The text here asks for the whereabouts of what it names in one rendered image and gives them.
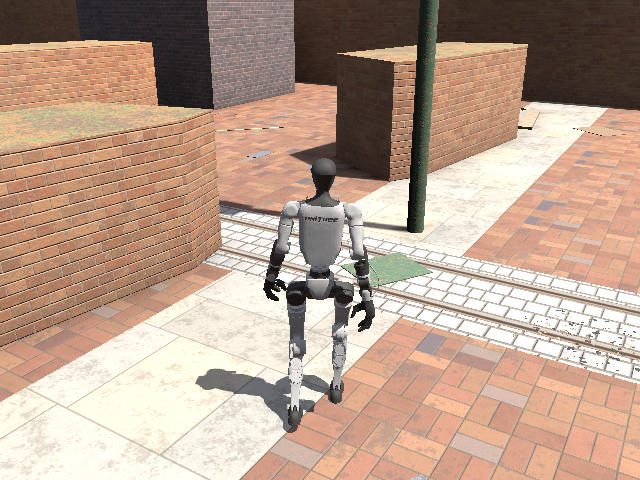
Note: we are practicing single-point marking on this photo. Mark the right robot forearm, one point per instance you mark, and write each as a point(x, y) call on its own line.
point(363, 277)

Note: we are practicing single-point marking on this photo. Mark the left robot hand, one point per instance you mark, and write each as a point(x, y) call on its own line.
point(271, 285)

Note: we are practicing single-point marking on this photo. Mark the humanoid robot torso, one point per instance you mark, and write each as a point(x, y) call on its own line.
point(320, 240)

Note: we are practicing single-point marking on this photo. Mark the left robot forearm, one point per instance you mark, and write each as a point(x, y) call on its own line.
point(275, 264)

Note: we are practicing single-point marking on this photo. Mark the robot left upper arm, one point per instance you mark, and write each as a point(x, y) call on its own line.
point(290, 210)

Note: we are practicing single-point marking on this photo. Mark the robot right upper arm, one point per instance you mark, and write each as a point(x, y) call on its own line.
point(353, 213)

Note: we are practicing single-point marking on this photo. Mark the right robot hand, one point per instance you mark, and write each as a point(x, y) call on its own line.
point(370, 314)

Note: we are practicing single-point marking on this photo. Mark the robot head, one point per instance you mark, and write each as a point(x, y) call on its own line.
point(323, 173)

